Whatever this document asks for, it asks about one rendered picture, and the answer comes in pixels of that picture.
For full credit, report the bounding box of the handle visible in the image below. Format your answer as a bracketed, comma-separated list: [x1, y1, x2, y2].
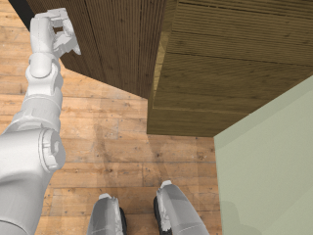
[8, 0, 35, 32]

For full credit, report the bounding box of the cupboard door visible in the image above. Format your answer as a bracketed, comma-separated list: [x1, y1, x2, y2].
[26, 0, 167, 100]

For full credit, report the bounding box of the left robot upper arm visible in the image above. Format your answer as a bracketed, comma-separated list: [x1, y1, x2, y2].
[0, 127, 67, 235]

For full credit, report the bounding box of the left robot hand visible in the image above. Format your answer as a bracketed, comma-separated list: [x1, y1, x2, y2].
[29, 8, 81, 60]

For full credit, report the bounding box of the robot left thigh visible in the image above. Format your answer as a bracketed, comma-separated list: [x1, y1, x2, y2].
[86, 197, 121, 235]

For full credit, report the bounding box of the robot left shin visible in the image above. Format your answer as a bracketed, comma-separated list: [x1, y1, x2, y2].
[93, 193, 123, 235]

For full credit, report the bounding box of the robot left forearm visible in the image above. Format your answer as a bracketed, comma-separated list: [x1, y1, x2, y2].
[1, 52, 64, 135]

